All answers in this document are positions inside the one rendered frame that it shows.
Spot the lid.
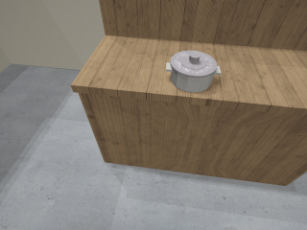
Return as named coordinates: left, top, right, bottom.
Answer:
left=170, top=50, right=218, bottom=78

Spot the knob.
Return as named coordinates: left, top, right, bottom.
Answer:
left=189, top=53, right=200, bottom=62

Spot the table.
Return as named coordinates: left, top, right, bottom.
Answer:
left=71, top=0, right=307, bottom=186

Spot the pot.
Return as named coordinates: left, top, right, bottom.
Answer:
left=166, top=62, right=222, bottom=93

